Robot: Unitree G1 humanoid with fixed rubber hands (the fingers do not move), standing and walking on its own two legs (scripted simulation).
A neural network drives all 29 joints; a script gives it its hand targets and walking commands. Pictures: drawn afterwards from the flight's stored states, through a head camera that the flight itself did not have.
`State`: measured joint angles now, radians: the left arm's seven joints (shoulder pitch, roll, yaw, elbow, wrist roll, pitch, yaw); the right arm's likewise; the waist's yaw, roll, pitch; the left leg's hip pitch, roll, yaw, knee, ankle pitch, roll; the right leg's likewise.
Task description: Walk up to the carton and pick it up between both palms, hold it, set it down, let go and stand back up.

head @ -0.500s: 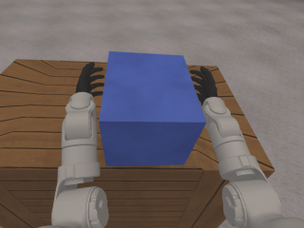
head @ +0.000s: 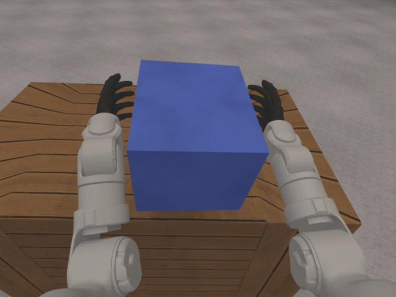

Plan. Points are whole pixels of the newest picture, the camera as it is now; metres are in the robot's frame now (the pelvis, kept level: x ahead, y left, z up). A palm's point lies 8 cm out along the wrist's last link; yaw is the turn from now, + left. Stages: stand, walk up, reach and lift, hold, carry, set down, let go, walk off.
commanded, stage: hold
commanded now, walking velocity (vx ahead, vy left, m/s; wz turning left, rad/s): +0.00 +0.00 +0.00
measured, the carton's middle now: (190, 135) +0.40 +0.00 +0.14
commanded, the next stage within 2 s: none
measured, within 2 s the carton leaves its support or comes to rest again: neither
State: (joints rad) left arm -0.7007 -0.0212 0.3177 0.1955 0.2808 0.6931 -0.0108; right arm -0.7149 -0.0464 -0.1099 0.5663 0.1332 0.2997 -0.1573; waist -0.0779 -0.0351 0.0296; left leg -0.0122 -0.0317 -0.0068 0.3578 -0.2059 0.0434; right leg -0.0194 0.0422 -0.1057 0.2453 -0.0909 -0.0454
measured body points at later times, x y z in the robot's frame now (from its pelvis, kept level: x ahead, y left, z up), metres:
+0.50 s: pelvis +0.00 +0.00 +0.00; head -0.05 +0.02 +0.45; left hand +0.38 +0.15 +0.22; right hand +0.38 -0.16 +0.20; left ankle +0.00 +0.09 -0.75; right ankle +0.04 -0.09 -0.75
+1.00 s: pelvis +0.00 +0.00 +0.00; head -0.04 +0.02 +0.45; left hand +0.38 +0.16 +0.21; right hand +0.38 -0.16 +0.20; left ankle +0.00 +0.09 -0.75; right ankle +0.04 -0.09 -0.75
